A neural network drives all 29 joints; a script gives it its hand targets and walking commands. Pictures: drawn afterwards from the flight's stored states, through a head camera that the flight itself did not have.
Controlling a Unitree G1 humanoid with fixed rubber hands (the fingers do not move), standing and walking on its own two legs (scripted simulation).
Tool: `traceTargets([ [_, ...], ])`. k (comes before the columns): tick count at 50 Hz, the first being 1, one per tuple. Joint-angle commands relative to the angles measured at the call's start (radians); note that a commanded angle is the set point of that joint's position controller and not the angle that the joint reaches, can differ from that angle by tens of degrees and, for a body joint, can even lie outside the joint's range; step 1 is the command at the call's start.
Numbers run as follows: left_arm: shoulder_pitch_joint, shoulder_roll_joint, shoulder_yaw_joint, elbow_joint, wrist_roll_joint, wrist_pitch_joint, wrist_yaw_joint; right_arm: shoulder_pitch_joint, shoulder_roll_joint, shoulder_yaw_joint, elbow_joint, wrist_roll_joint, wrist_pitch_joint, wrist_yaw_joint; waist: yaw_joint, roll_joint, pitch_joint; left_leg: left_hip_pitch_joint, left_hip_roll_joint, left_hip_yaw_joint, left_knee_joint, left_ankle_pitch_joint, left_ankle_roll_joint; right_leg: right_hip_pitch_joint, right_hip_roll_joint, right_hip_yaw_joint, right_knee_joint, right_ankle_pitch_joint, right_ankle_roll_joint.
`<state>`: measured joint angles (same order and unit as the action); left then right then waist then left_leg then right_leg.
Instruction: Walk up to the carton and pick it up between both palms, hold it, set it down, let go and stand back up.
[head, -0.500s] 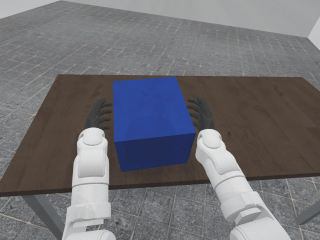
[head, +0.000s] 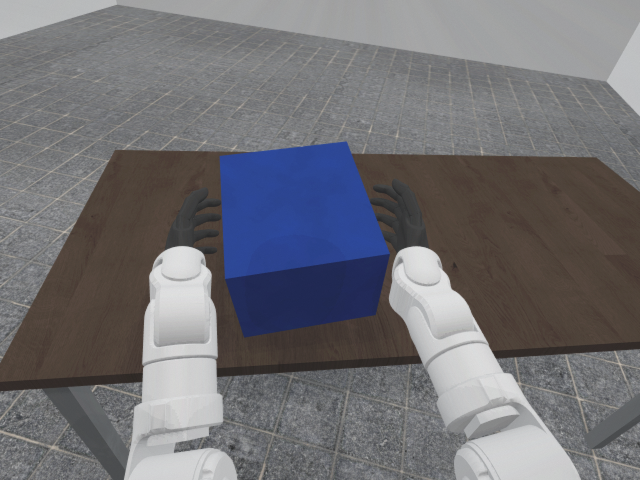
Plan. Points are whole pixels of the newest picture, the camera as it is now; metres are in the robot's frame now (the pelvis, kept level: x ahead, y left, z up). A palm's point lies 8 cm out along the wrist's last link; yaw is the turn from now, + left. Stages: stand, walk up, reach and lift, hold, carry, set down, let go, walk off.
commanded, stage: hold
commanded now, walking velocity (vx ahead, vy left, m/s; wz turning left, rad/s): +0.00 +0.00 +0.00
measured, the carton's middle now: (297, 235) +0.43 +0.02 +0.11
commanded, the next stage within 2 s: none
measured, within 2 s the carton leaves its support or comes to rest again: neither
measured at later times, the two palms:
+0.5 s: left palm (178, 244) +0.35 +0.16 +0.16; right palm (409, 230) +0.36 -0.11 +0.18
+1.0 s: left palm (179, 241) +0.35 +0.16 +0.17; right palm (414, 227) +0.36 -0.11 +0.19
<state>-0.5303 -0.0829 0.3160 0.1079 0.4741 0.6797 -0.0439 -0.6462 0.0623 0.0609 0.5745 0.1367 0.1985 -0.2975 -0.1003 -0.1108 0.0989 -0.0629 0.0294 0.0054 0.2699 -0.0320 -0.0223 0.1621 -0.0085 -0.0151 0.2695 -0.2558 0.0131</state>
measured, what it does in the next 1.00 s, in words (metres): stands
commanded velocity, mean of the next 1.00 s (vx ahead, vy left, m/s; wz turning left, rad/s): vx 0.00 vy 0.00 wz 0.00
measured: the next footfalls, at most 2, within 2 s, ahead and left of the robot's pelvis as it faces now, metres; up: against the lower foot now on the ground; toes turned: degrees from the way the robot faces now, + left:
none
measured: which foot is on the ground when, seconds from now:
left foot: down 0.00-1.00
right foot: down 0.00-1.00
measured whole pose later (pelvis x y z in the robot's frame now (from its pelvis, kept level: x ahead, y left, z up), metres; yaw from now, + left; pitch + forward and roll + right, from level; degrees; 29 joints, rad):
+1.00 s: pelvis -0.01 +0.00 +0.00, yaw +0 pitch -11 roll +0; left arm -0.59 -0.08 0.33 0.10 0.50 0.76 -0.05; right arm -0.74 0.06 0.02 0.61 0.14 0.25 -0.27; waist -0.11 -0.11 0.09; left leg -0.05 0.03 0.00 0.26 -0.02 -0.02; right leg 0.17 0.00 -0.02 0.27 -0.25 0.01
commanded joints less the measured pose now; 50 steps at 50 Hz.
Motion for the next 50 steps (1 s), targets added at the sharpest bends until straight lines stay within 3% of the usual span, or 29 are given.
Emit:
traceTargets([
  [1, -0.699, -0.482, -0.504, -0.156, -0.203, -0.106, -0.171, -0.689, 0.437, 0.261, -0.302, 0.033, -0.09, 0.159, -0.014, 0.16, -0.447, 0.492, -0.033, 0.067, 0.058, 0.149, 0.007, -0.308, 0.048, -0.123, -0.068, 0.194, 0.051],
  [4, -0.727, -0.484, -0.508, -0.153, -0.204, -0.109, -0.153, -0.701, 0.44, 0.253, -0.258, 0.031, -0.082, 0.169, -0.013, 0.158, -0.451, 0.509, -0.028, 0.058, 0.063, 0.161, 0.005, -0.326, 0.052, -0.123, -0.07, 0.184, 0.049],
  [5, -0.719, -0.473, -0.49, -0.127, -0.199, -0.103, -0.152, -0.724, 0.439, 0.254, -0.27, 0.029, -0.085, 0.171, 0.004, 0.149, -0.456, 0.5, -0.028, 0.061, 0.063, 0.145, 0.011, -0.32, 0.049, -0.123, -0.071, 0.172, 0.051],
  [13, -0.728, -0.462, -0.456, -0.101, -0.185, -0.089, -0.158, -0.71, 0.438, 0.223, -0.198, 0.024, -0.062, 0.17, -0.003, 0.141, -0.427, 0.499, -0.037, 0.076, 0.054, 0.12, 0.021, -0.315, 0.045, -0.116, -0.074, 0.185, 0.055],
  [17, -0.733, -0.475, -0.48, -0.139, -0.199, -0.086, -0.161, -0.722, 0.444, 0.25, -0.243, 0.046, -0.059, 0.163, -0.012, 0.132, -0.464, 0.519, -0.04, 0.067, 0.071, 0.196, 0.013, -0.288, 0.053, -0.122, -0.065, 0.263, 0.062],
  [23, -0.722, -0.471, -0.476, -0.14, -0.19, -0.053, -0.17, -0.715, 0.426, 0.238, -0.243, 0.056, -0.037, 0.158, -0.022, 0.145, -0.405, 0.498, -0.039, 0.067, 0.06, 0.146, 0.01, -0.297, 0.05, -0.119, -0.078, 0.208, 0.056],
  [25, -0.753, -0.485, -0.512, -0.198, -0.213, -0.057, -0.167, -0.712, 0.437, 0.251, -0.267, 0.069, -0.036, 0.16, -0.033, 0.154, -0.447, 0.503, -0.039, 0.063, 0.066, 0.16, 0.005, -0.286, 0.054, -0.117, -0.071, 0.21, 0.053],
  [30, -0.741, -0.47, -0.514, -0.209, -0.216, -0.042, -0.168, -0.722, 0.43, 0.263, -0.299, 0.081, -0.021, 0.156, -0.028, 0.14, -0.445, 0.495, -0.041, 0.064, 0.066, 0.148, 0.006, -0.287, 0.059, -0.118, -0.068, 0.208, 0.059],
  [33, -0.744, -0.457, -0.486, -0.185, -0.199, -0.033, -0.172, -0.713, 0.436, 0.251, -0.259, 0.072, -0.006, 0.16, -0.018, 0.139, -0.393, 0.473, -0.044, 0.068, 0.047, 0.097, 0.016, -0.293, 0.052, -0.11, -0.078, 0.16, 0.058],
  [39, -0.748, -0.465, -0.495, -0.189, -0.205, -0.034, -0.171, -0.754, 0.443, 0.266, -0.307, 0.081, -0.018, 0.16, -0.013, 0.132, -0.446, 0.481, -0.044, 0.067, 0.058, 0.129, 0.019, -0.282, 0.054, -0.116, -0.068, 0.209, 0.06],
  [44, -0.757, -0.449, -0.441, -0.144, -0.177, -0.023, -0.184, -0.717, 0.432, 0.217, -0.217, 0.045, 0.0, 0.164, -0.017, 0.118, -0.372, 0.454, -0.046, 0.076, 0.029, 0.048, 0.028, -0.291, 0.043, -0.112, -0.083, 0.146, 0.059],
  [50, -0.754, -0.459, -0.461, -0.18, -0.182, -0.032, -0.183, -0.727, 0.433, 0.235, -0.245, 0.058, -0.016, 0.167, -0.019, 0.14, -0.422, 0.492, -0.046, 0.072, 0.058, 0.146, 0.015, -0.274, 0.05, -0.112, -0.071, 0.22, 0.058],
])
